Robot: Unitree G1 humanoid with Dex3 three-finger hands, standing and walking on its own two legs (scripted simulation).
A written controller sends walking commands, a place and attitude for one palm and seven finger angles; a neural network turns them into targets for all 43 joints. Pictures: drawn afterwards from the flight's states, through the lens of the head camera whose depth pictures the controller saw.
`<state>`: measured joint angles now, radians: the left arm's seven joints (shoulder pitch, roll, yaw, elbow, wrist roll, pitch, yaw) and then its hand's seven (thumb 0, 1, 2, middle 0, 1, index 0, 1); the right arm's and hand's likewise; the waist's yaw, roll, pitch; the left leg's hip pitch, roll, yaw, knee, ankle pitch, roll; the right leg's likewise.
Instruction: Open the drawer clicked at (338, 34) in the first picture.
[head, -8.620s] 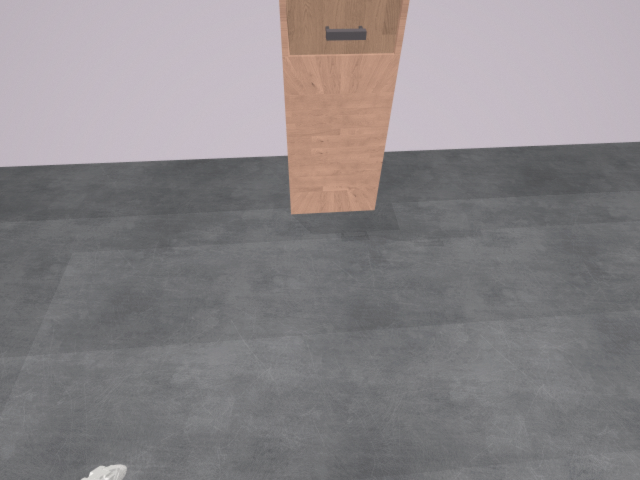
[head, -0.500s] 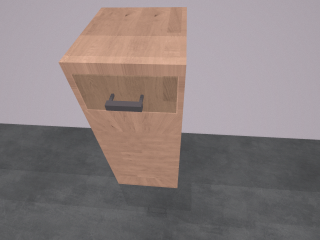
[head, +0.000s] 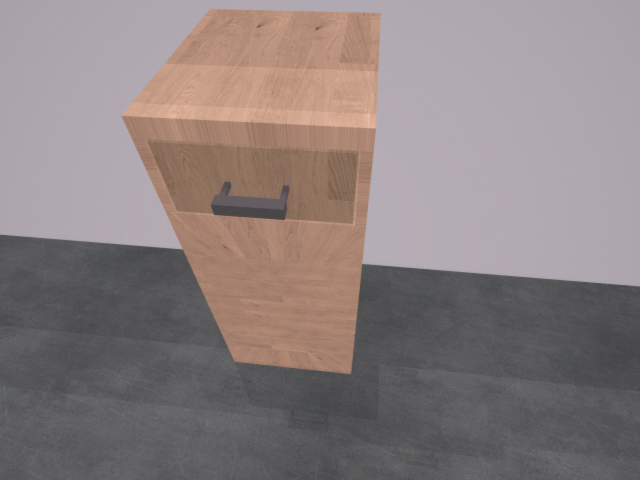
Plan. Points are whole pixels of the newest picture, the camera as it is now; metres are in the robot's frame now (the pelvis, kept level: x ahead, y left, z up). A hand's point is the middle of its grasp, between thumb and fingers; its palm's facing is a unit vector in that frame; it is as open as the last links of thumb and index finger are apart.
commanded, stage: raise the hand with hooked fingers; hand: left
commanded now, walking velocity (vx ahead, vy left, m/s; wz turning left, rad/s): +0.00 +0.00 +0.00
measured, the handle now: (252, 198) +0.53 +0.17 +0.03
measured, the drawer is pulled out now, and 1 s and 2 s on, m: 0.00 0.00 0.00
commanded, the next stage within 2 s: move the hooked fingers above the handle in 1.82 s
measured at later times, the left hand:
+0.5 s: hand (133, 448) +0.15 +0.24 -0.03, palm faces +0.09 -0.10 -0.99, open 9.5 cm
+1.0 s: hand (115, 348) +0.23 +0.26 +0.06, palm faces +0.10 -0.10 -0.99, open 12.4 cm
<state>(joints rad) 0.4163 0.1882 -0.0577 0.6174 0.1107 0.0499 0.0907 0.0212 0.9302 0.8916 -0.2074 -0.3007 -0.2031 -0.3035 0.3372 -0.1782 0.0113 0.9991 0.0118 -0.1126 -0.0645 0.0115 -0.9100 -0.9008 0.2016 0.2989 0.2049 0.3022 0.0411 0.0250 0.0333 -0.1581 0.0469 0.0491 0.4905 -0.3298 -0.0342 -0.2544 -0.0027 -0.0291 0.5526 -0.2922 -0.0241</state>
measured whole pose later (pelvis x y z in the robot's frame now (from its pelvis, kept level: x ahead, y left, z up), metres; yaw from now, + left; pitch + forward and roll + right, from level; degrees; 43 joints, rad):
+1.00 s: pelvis -0.02 +0.03 -0.01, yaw +1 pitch +2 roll +1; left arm 0.15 0.42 -0.05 -0.09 0.97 0.01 0.22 0.00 -0.16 0.44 -0.30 -0.98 -0.30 -0.98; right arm 0.15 -0.27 -0.04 0.63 -0.04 0.10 -0.01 0.01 -0.90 -0.90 0.20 0.30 0.20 0.30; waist 0.08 0.06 0.00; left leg -0.29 0.00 0.05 0.58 -0.33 0.01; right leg -0.37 -0.05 -0.01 0.61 -0.28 0.02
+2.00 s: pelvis -0.02 +0.03 +0.01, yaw +2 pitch +1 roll +0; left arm -0.15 0.54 -0.03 0.00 0.86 -0.02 -0.06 0.00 -0.49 0.30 -0.32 -1.20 -0.32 -1.20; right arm 0.11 -0.27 0.00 0.63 0.00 0.15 0.00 0.01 -0.90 -0.90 0.20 0.30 0.20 0.30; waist 0.09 0.09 0.02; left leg -0.18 -0.01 0.03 0.40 -0.24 0.01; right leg -0.24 -0.05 -0.04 0.42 -0.20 0.02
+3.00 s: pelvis +0.00 +0.01 +0.00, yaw +1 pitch +7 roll +1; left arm -0.63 0.37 -0.23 0.59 0.99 0.02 0.08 0.00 -0.49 0.30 -0.32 -1.20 -0.32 -1.20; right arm 0.19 -0.26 -0.03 0.67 0.02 0.15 -0.03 0.01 -0.90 -0.90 0.20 0.30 0.20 0.30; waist 0.02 0.06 -0.05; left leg -0.30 0.01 0.04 0.46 -0.28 -0.01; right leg -0.39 -0.04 -0.03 0.53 -0.26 0.00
